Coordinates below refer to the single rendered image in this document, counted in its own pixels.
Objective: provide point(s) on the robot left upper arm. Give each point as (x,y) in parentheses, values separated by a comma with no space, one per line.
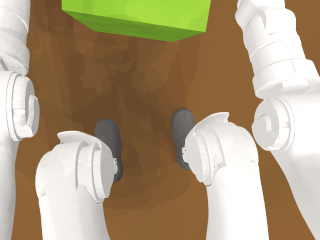
(19,118)

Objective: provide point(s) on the robot left forearm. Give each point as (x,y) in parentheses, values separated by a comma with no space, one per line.
(14,27)

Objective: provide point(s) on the carton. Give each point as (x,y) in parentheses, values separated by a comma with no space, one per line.
(164,20)

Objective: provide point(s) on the right robot foot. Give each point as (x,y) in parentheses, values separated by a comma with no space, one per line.
(182,123)

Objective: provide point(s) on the left robot foot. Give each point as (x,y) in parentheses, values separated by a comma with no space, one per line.
(108,132)

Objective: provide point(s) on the robot right forearm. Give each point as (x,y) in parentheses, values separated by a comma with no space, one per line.
(275,50)

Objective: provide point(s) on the robot foot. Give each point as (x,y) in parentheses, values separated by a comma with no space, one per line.
(108,132)
(182,123)

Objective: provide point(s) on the robot right upper arm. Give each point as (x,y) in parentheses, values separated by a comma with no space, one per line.
(288,125)

